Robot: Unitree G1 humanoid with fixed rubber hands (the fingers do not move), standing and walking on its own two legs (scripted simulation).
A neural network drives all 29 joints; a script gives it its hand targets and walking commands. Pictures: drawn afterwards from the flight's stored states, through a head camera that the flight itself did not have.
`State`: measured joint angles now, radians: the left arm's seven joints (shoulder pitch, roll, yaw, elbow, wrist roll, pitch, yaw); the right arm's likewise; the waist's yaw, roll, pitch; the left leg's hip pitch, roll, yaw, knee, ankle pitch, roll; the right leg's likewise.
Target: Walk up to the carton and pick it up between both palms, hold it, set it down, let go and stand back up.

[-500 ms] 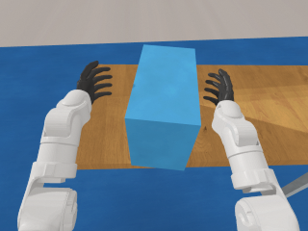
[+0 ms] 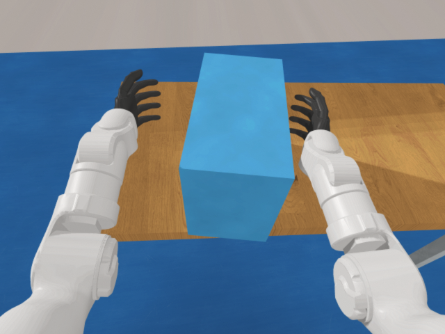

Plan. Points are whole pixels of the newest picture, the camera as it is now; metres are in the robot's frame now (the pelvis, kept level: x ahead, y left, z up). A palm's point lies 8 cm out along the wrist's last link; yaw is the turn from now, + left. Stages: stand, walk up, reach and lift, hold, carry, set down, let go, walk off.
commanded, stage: reach and lift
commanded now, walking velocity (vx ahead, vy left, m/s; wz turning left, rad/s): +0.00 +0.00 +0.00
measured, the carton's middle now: (235, 147) +0.47 -0.04 +0.05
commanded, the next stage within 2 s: none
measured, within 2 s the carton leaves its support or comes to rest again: neither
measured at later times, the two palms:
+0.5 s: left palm (139, 142) +0.47 +0.15 +0.07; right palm (311, 160) +0.41 -0.18 +0.07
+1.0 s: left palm (164, 149) +0.46 +0.10 +0.06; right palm (297, 161) +0.42 -0.15 +0.06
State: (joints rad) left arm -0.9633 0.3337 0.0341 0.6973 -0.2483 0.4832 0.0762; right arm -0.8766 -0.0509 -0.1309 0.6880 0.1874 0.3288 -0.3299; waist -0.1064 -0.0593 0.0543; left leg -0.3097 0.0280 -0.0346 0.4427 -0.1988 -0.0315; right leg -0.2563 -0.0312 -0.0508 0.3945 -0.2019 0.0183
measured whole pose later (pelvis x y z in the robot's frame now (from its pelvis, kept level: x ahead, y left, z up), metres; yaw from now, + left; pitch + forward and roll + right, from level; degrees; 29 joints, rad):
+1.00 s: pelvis +0.01 +0.00 +0.00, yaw +0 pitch +13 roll -1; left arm -0.86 0.01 0.33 0.97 0.25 -0.11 -0.01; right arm -0.76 0.14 -0.45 0.88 -0.22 -0.18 -0.17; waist -0.09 -0.04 -0.06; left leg -0.48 0.03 -0.03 0.45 -0.20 -0.03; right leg -0.42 -0.03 -0.05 0.39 -0.19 0.02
